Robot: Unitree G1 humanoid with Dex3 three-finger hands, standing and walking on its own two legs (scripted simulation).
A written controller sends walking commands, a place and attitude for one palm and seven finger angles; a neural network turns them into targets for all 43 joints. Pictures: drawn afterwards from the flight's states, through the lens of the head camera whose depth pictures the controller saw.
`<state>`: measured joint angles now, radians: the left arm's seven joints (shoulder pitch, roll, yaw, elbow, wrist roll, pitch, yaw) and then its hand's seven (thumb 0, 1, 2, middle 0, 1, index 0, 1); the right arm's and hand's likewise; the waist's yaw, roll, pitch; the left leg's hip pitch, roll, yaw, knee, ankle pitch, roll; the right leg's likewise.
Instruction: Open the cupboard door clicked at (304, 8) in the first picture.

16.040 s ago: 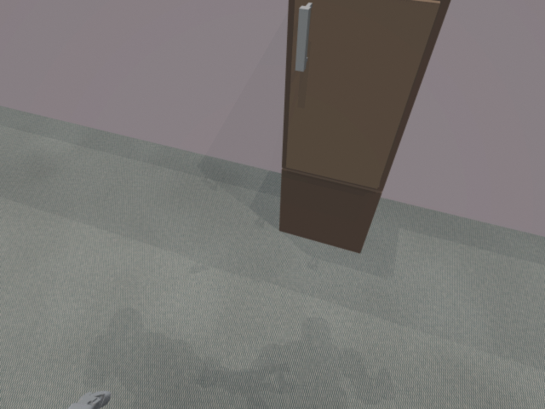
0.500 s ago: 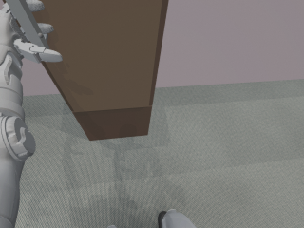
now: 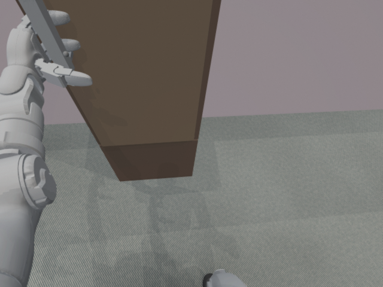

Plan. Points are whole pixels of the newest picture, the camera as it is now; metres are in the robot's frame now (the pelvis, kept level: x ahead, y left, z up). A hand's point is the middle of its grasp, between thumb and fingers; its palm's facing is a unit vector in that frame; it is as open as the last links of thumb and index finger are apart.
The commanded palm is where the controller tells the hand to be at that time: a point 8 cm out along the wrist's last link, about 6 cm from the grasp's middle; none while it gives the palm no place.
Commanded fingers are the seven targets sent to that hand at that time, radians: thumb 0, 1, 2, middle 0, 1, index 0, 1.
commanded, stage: close the thumb around the handle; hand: left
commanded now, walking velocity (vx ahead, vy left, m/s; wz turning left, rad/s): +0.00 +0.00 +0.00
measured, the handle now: (53, 31) +0.59 +0.20 +0.17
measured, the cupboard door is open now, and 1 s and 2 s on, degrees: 1 1 53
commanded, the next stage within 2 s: pull the door open along its arc in 0.72 s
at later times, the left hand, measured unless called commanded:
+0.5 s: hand (66, 53) +0.54 +0.18 +0.15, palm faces -0.03 -1.00 -0.02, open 7.9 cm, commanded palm +0.52 +0.22 +0.15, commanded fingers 0.00 0.90 0.90 -0.40 -1.35 -0.40 -1.35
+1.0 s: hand (67, 54) +0.54 +0.18 +0.15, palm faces -0.02 -1.00 +0.00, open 5.6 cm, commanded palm +0.50 +0.23 +0.15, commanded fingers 0.00 0.90 0.90 -0.40 -1.35 -0.40 -1.35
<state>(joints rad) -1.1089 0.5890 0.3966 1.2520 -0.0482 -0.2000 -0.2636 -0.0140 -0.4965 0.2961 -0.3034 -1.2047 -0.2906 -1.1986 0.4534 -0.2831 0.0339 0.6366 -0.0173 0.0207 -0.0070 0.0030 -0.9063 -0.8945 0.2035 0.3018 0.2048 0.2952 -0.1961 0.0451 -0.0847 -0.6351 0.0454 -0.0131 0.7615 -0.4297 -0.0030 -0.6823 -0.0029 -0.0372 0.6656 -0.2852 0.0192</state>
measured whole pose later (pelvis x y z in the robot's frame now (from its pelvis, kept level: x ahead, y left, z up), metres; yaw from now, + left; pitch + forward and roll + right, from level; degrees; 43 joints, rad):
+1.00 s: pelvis +0.00 +0.00 +0.00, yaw -1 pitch +18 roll -2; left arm -1.08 0.60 0.44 1.23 -0.05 -0.20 -0.28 0.01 0.72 0.82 -0.40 -1.35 -0.40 -1.35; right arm 0.47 -0.29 0.03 0.62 -0.02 0.03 -0.01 0.00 -0.91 -0.89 0.20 0.30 0.20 0.30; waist -0.21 0.05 -0.10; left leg -0.65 0.05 0.00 0.76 -0.43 0.00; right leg -0.70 0.00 -0.02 0.67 -0.28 0.02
